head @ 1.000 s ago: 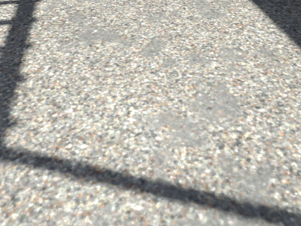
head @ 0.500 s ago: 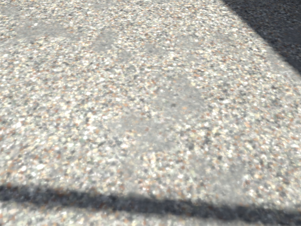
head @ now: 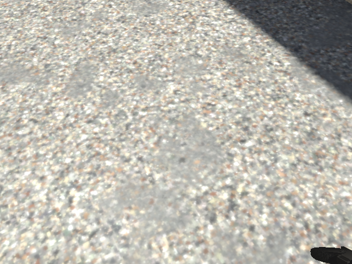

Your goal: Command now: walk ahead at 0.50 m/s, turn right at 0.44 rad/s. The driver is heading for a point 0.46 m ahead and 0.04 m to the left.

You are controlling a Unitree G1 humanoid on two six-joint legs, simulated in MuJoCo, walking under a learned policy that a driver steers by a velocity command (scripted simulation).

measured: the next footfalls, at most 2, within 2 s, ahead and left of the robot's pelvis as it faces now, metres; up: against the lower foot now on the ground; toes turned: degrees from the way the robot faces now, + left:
left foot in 0.14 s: +0.26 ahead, +0.15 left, +0.00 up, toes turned -5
right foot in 0.60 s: +0.48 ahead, -0.11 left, +0.00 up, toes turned -4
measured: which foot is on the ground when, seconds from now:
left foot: up 0.00-0.12, down 0.14-0.62, up 0.64-0.90, down 0.92-1.00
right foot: down 0.00-0.16, up 0.18-0.58, down 0.60-1.00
